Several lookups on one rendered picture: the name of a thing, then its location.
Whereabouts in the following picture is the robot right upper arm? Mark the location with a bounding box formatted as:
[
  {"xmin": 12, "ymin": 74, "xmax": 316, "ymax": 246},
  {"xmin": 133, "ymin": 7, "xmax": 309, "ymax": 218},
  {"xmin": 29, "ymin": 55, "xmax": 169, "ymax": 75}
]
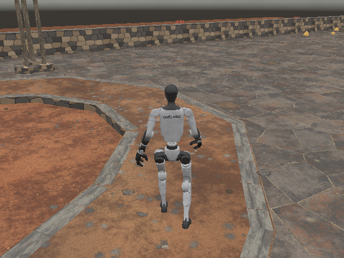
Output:
[{"xmin": 183, "ymin": 107, "xmax": 198, "ymax": 136}]

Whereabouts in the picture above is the robot left hand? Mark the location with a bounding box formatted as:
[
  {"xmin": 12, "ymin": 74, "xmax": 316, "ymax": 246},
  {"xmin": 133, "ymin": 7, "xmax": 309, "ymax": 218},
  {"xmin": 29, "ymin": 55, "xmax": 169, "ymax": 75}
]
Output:
[{"xmin": 135, "ymin": 152, "xmax": 148, "ymax": 167}]

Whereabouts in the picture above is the robot right forearm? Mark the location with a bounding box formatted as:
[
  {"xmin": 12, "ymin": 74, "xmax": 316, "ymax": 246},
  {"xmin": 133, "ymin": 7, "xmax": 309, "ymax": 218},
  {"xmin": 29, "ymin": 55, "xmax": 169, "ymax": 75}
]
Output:
[{"xmin": 193, "ymin": 128, "xmax": 202, "ymax": 143}]

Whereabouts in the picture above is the robot left upper arm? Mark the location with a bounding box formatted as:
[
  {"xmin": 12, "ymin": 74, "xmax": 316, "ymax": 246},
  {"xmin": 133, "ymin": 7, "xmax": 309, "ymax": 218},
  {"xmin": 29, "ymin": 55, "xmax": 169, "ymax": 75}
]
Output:
[{"xmin": 145, "ymin": 108, "xmax": 160, "ymax": 138}]

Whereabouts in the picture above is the robot right hand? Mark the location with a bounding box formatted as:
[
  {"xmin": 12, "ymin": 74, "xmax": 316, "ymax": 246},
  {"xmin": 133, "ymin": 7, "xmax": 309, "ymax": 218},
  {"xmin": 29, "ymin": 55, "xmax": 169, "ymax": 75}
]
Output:
[{"xmin": 190, "ymin": 140, "xmax": 202, "ymax": 149}]

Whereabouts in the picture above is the left robot thigh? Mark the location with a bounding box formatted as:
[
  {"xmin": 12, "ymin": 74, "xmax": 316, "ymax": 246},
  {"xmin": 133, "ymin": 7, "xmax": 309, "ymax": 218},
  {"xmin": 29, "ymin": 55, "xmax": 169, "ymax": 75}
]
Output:
[{"xmin": 154, "ymin": 149, "xmax": 167, "ymax": 181}]

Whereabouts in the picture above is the left robot foot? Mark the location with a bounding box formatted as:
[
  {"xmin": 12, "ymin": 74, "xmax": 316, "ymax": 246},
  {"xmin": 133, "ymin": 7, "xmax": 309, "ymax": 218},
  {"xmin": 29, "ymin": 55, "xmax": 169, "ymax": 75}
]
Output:
[{"xmin": 160, "ymin": 201, "xmax": 168, "ymax": 213}]

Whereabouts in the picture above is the robot left forearm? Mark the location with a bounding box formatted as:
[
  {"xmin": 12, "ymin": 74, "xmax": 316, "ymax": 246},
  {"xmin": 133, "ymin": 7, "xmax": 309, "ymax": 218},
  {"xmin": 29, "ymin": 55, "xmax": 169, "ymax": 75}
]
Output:
[{"xmin": 138, "ymin": 130, "xmax": 150, "ymax": 155}]

